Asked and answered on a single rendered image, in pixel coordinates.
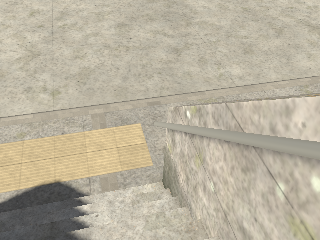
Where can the stairs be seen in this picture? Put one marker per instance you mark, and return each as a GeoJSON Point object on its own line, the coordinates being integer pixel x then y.
{"type": "Point", "coordinates": [147, 212]}

